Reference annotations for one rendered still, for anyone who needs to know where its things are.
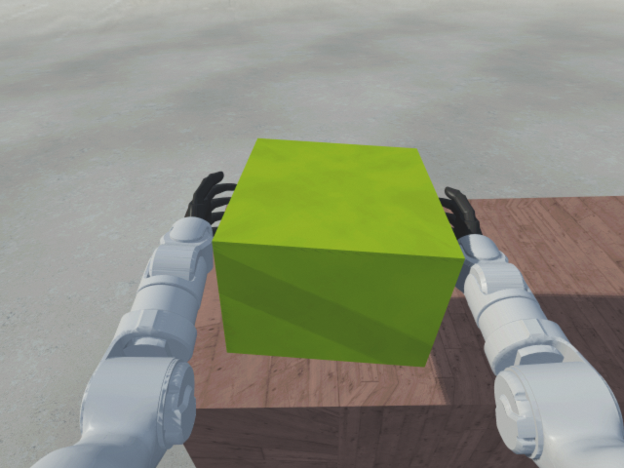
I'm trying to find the robot left upper arm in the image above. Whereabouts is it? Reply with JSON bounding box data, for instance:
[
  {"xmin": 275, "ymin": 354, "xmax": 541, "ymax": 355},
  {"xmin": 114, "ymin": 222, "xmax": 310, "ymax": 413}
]
[{"xmin": 30, "ymin": 357, "xmax": 196, "ymax": 468}]

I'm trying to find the left robot hand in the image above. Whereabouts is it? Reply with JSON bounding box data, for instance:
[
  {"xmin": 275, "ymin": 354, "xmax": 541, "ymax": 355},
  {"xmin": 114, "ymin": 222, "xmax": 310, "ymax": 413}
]
[{"xmin": 185, "ymin": 172, "xmax": 237, "ymax": 235}]

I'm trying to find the robot right upper arm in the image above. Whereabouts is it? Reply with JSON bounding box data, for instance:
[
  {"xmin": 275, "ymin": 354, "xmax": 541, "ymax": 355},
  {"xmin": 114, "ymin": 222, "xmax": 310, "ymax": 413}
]
[{"xmin": 494, "ymin": 362, "xmax": 624, "ymax": 468}]

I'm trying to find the left robot forearm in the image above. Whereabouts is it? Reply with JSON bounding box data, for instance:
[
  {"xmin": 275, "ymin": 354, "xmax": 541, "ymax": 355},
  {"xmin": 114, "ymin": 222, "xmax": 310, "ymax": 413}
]
[{"xmin": 80, "ymin": 216, "xmax": 214, "ymax": 436}]

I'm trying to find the right robot forearm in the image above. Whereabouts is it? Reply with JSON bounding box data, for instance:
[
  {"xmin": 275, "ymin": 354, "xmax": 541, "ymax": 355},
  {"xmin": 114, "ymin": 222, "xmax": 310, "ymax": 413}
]
[{"xmin": 455, "ymin": 234, "xmax": 624, "ymax": 439}]

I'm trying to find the pedestal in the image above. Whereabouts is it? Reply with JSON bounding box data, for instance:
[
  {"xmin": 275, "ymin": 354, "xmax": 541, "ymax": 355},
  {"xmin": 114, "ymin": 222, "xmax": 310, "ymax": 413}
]
[{"xmin": 183, "ymin": 196, "xmax": 624, "ymax": 468}]

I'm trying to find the carton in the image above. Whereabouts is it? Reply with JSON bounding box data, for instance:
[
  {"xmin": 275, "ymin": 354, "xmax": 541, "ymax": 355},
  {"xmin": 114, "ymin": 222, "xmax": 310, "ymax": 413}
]
[{"xmin": 212, "ymin": 138, "xmax": 465, "ymax": 368}]

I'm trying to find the right robot hand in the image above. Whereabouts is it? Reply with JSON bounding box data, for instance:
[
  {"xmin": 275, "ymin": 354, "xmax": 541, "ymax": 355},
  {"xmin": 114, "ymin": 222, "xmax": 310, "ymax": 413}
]
[{"xmin": 439, "ymin": 187, "xmax": 483, "ymax": 240}]

